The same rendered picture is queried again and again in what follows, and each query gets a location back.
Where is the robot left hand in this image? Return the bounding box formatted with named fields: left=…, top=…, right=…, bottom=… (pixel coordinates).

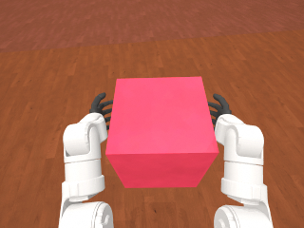
left=89, top=92, right=114, bottom=130

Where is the right robot forearm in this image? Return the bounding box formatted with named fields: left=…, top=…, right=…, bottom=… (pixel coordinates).
left=215, top=114, right=274, bottom=228

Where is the robot left upper arm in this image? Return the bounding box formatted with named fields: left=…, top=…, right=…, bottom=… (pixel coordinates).
left=59, top=201, right=114, bottom=228

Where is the carton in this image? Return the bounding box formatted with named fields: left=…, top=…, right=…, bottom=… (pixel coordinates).
left=105, top=76, right=219, bottom=188

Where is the left robot forearm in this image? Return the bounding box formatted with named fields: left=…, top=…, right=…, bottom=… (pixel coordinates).
left=58, top=112, right=108, bottom=228

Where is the robot right hand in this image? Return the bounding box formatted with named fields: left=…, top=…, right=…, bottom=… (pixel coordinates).
left=207, top=93, right=232, bottom=132

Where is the robot right upper arm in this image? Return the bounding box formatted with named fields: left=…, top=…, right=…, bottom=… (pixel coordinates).
left=214, top=204, right=273, bottom=228

